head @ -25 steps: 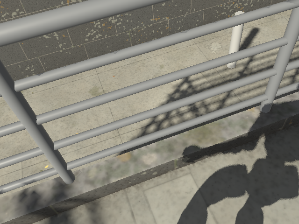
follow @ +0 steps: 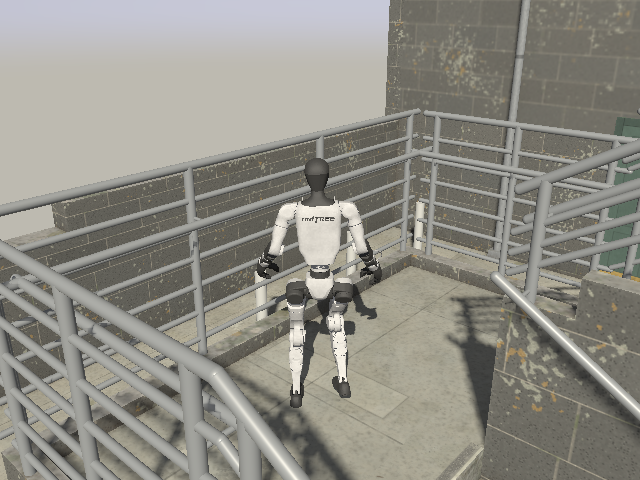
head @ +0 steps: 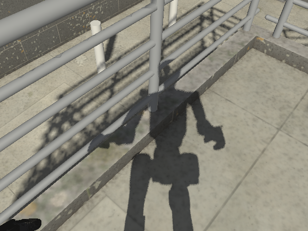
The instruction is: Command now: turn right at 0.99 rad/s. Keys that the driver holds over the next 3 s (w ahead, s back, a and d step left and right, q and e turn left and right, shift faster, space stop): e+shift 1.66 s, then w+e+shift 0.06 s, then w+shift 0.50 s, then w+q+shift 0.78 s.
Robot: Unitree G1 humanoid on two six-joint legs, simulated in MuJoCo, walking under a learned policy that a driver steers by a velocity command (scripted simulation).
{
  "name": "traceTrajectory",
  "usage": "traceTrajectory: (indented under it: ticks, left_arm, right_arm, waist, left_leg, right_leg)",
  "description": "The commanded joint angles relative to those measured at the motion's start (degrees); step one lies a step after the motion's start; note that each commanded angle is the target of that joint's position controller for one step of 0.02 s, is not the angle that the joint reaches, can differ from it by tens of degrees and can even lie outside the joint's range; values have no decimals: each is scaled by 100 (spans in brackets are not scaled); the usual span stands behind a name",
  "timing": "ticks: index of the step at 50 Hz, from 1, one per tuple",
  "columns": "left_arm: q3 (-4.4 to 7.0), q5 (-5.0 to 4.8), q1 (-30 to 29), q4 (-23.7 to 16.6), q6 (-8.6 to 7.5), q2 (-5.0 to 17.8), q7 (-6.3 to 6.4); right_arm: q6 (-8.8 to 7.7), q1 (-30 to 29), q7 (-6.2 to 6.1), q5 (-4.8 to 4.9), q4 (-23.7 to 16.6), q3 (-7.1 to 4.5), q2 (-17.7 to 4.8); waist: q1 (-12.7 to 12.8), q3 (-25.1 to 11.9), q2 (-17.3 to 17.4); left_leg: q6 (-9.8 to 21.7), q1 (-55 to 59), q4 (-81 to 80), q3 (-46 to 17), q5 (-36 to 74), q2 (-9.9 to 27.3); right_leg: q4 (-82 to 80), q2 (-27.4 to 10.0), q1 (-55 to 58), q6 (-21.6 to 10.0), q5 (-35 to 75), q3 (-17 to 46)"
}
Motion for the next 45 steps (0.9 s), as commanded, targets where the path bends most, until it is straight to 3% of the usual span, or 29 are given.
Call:
traceTrajectory:
  ticks: [1, 2, 4, 6, 10, 11, 12, 13, 14, 15, 16, 17, 18, 19, 21, 22, 25, 28, 29, 33, 36, 37, 38, 39, 40, 41, 42, 43, 45]
  left_arm:
    - [109, 13, 185, -256, -8, 415, -17]
    - [45, -7, 45, -301, -46, 284, -4]
    - [24, 9, -437, -466, -104, 297, 5]
    - [-74, 38, -480, -460, -138, 122, -42]
    - [14, 45, -69, -285, -74, 268, -119]
    - [-10, 126, -75, -265, -9, 196, -108]
    - [45, 125, 212, -142, 46, 202, -96]
    - [121, 104, 605, 19, 83, 284, -62]
    - [379, 30, 1183, 166, -31, 928, 16]
    - [499, 76, 1156, -20, -141, 1765, 75]
    - [443, 346, 1012, -180, -344, 1554, -2]
    - [350, 369, 871, -165, -462, 1343, -4]
    - [263, 167, 673, -85, -509, 1035, 41]
    - [168, 42, 358, -155, -508, 811, 61]
    - [77, 126, -104, -277, -430, 649, 151]
    - [68, 154, -70, -255, -400, 651, 190]
    - [111, 45, 266, -124, -331, 760, 241]
    - [170, 56, 243, -121, -289, 912, 278]
    - [152, 47, 197, -152, -264, 855, 277]
    - [153, 50, 139, -172, -194, 838, 242]
    - [151, 21, -52, -254, -163, 824, 208]
    - [138, -13, -172, -286, -150, 796, 198]
    - [94, -34, -119, -292, -141, 655, 186]
    - [-24, 54, 533, -172, -135, 211, 146]
    - [75, -21, 528, -311, -201, 566, 139]
    - [209, 27, 482, -222, -254, 1047, 124]
    - [278, -43, 460, -91, -203, 1195, 155]
    - [256, -35, 489, 29, -115, 1078, 183]
    - [137, 22, 462, 13, -65, 705, 135]
  right_arm:
    - [-23, -518, -131, -93, -610, -67, -627]
    - [24, -317, -151, -60, -584, -109, -727]
    - [25, 142, -143, -69, -439, -206, -912]
    - [0, 159, -115, -54, -328, -288, -1038]
    - [0, 43, 93, 118, -252, -365, -1166]
    - [-37, -11, 169, 172, -265, -348, -1183]
    - [-48, -87, 227, 234, -240, -336, -1107]
    - [-48, 29, 258, 264, -173, -298, -932]
    - [-47, 269, 225, 91, -101, -283, -735]
    - [-61, 13, 198, -169, -578, -138, -392]
    - [-135, -611, 114, -121, -742, -172, -577]
    - [-164, -812, 21, 59, -764, -220, -788]
    - [-163, -632, -55, 139, -620, -229, -744]
    - [-128, -391, -122, 70, -436, -247, -827]
    - [-124, -365, -62, -44, -442, -265, -799]
    - [-146, -309, -16, -22, -409, -242, -720]
    - [-202, -512, 64, 97, -428, -177, -526]
    - [-174, -585, 83, 81, -408, -192, -638]
    - [-176, -603, 73, 139, -388, -191, -628]
    - [-241, -751, 150, 131, -451, -174, -618]
    - [-309, -539, 212, 156, -415, -227, -735]
    - [-323, -362, 226, 167, -357, -262, -775]
    - [-317, -189, 221, 152, -296, -317, -887]
    - [-246, -278, 183, 74, -393, -355, -1179]
    - [-192, -129, 185, -110, -398, -354, -1233]
    - [-204, -226, 149, -82, -487, -322, -1000]
    - [-183, -522, 90, -25, -548, -236, -735]
    - [-133, -683, 11, -12, -614, -172, -567]
    - [-83, -586, -112, -21, -597, -152, -611]
  waist:
    - [140, -266, 838]
    - [31, -288, 990]
    - [-253, -330, 1111]
    - [-274, -557, 1133]
    - [-123, -571, 1313]
    - [-67, -582, 1329]
    - [124, -690, 1321]
    - [254, -764, 1159]
    - [398, -578, 184]
    - [129, -479, -1804]
    - [596, -1223, -1227]
    - [507, -979, -797]
    - [289, -766, -375]
    - [89, -613, -207]
    - [-84, -647, -334]
    - [-95, -746, -345]
    - [60, -830, -240]
    - [64, -754, -475]
    - [79, -714, -550]
    - [191, -722, -675]
    - [102, -748, -769]
    - [-22, -735, -719]
    - [-60, -819, -391]
    - [304, -1167, 944]
    - [312, -918, 2005]
    - [255, -698, 1655]
    - [273, -469, 1316]
    - [281, -349, 1052]
    - [159, -193, 1029]
  left_leg:
    - [1088, 587, -1023, -889, 1196, 1476]
    - [1125, 914, -1057, -788, 1168, 1549]
    - [1161, 1284, -1144, -663, 963, 1710]
    - [1122, 1367, -1171, -387, 963, 1806]
    - [891, 1130, -1007, 130, 1022, 1993]
    - [804, 1055, -742, 261, 1158, 2067]
    - [647, 945, -412, 465, 1130, 2059]
    - [344, 557, 153, 748, 821, 1916]
    - [-186, -700, 1535, 1286, -257, 1330]
    - [-676, -2733, 3363, 1133, -2552, 506]
    - [-624, -2923, 4236, -171, -2562, 288]
    - [-492, -3014, 4512, -398, -2055, 316]
    - [-369, -3106, 4270, -520, -1437, 450]
    - [-358, -2891, 4027, -604, -1053, 513]
    - [-414, -2333, 3768, -520, -530, 323]
    - [-437, -2178, 3594, -507, -385, 215]
    - [-471, -2125, 2671, -580, -309, -69]
    - [-512, -1944, 2057, -785, -358, -234]
    - [-504, -1864, 1905, -798, -408, -255]
    - [-444, -1303, 1307, -877, -490, -363]
    - [-325, -505, 385, -855, -454, -357]
    - [-274, 8, -259, -752, -3, -308]
    - [-125, 814, -792, -858, 747, 89]
    - [417, 1813, -742, -1892, 1726, 1390]
    - [1359, 1636, -996, -3138, 2319, 2309]
    - [1604, 1372, -1069, -3129, 1908, 2496]
    - [1334, 1077, -1081, -2365, 1275, 2071]
    - [1075, 928, -1050, -1795, 740, 1691]
    - [1077, 828, -1145, -1126, 971, 1513]
  right_leg:
    - [936, -553, -585, 142, 358, -592]
    - [641, -730, -733, 185, 381, -747]
    - [29, -962, -771, 229, 307, -842]
    - [-709, -1142, -344, 220, 141, -923]
    - [-1955, -966, 750, -98, 113, -1375]
    - [-2444, -883, 999, -214, 204, -1450]
    - [-3023, -747, 1503, -342, 600, -1579]
    - [-3544, -562, 2235, -529, 876, -1548]
    - [-4109, -1072, 3300, -863, 2144, -388]
    - [-4069, -2482, 3919, -1786, 4382, 2095]
    - [-4461, -2856, 3556, -2456, 3846, 2661]
    - [-4558, -2531, 3436, -2209, 3207, 2283]
    - [-4553, -2213, 3346, -1783, 2415, 1931]
    - [-4529, -2058, 3001, -1535, 2147, 1722]
    - [-4504, -1677, 2431, -1425, 2315, 1380]
    - [-4449, -1564, 2415, -1408, 2467, 1329]
    - [-4223, -1428, 2744, -1371, 2655, 1563]
    - [-4144, -1351, 2690, -1249, 2503, 1967]
    - [-4132, -1319, 2658, -1233, 2383, 2060]
    - [-3898, -1184, 2550, -1290, 2744, 2485]
    - [-3726, -1008, 2431, -1200, 2924, 2794]
    - [-3611, -839, 2236, -1081, 2625, 2762]
    - [-3229, -548, 1794, -862, 1564, 2523]
    - [-2021, 99, 1054, -552, -980, 1600]
    - [-828, 467, 26, -217, -1866, 688]
    - [58, -74, -271, 39, -1416, 472]
    - [302, -309, -218, 126, -861, 349]
    - [520, -391, -233, 183, -455, 209]
    - [918, -582, -353, 295, -104, -249]
Next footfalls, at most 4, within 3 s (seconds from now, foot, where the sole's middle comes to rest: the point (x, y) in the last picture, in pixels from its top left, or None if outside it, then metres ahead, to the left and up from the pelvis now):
0.28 right None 0.00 -0.15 -0.77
0.78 left None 0.17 -0.02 -0.77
1.20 right None -0.08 -0.16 -0.77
1.70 left None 0.13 -0.22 -0.77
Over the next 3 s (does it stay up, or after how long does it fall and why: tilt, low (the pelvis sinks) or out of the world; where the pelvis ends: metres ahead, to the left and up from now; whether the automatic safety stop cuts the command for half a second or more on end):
stays up -0.14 -0.60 0.01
